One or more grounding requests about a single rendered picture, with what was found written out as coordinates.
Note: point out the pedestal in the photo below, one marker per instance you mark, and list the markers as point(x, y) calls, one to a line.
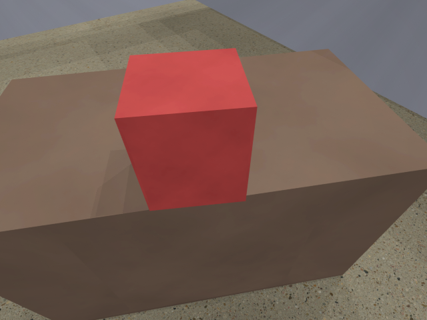
point(332, 168)

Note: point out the carton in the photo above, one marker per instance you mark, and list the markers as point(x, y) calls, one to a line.
point(187, 121)

